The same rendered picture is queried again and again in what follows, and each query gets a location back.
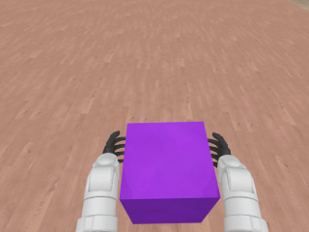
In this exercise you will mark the carton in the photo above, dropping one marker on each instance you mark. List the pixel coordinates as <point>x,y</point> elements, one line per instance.
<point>168,174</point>

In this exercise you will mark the left robot hand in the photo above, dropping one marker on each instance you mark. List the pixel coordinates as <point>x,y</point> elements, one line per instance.
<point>110,146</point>

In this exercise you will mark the left robot forearm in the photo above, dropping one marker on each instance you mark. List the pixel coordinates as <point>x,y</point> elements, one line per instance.
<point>100,197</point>

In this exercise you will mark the right robot hand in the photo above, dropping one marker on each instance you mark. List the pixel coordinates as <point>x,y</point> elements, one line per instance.
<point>221,149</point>

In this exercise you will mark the right robot forearm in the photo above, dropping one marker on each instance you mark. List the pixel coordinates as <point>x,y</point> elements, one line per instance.
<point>241,204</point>

